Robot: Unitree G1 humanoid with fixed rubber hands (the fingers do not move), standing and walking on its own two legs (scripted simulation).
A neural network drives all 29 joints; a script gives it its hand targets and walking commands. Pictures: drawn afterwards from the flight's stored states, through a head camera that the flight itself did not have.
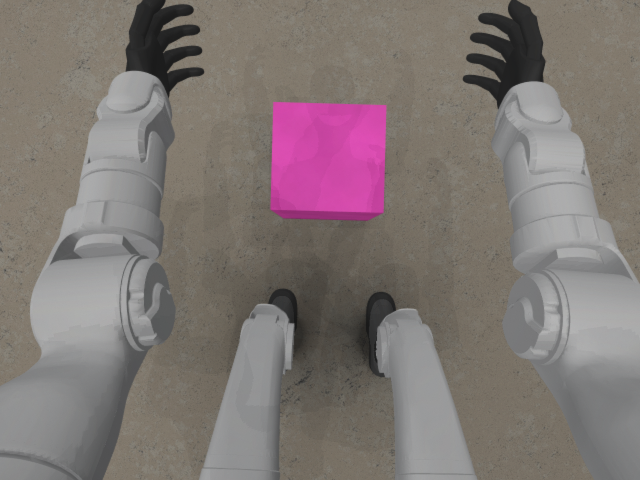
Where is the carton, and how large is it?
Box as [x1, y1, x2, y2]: [270, 102, 385, 220]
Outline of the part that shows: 273,102 270,209 284,218 367,220 383,212 385,105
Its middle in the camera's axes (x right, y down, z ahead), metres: +0.01 -0.16 +0.84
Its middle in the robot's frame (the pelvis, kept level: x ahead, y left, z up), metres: +0.51 +0.02 -0.52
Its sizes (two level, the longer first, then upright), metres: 0.210 0.200 0.250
